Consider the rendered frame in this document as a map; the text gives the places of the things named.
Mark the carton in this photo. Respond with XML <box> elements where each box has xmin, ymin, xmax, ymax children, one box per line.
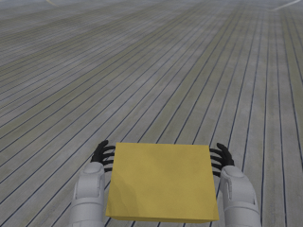
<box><xmin>105</xmin><ymin>142</ymin><xmax>220</xmax><ymax>224</ymax></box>

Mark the robot left forearm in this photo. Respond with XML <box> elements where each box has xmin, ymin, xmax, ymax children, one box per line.
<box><xmin>65</xmin><ymin>162</ymin><xmax>105</xmax><ymax>227</ymax></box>

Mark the robot right forearm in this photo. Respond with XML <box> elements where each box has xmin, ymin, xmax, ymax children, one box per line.
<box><xmin>220</xmin><ymin>166</ymin><xmax>261</xmax><ymax>227</ymax></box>

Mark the robot left hand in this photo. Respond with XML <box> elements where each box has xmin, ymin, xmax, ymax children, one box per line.
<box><xmin>90</xmin><ymin>140</ymin><xmax>116</xmax><ymax>173</ymax></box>

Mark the robot right hand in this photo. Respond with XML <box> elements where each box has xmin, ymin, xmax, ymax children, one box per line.
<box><xmin>209</xmin><ymin>143</ymin><xmax>235</xmax><ymax>178</ymax></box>

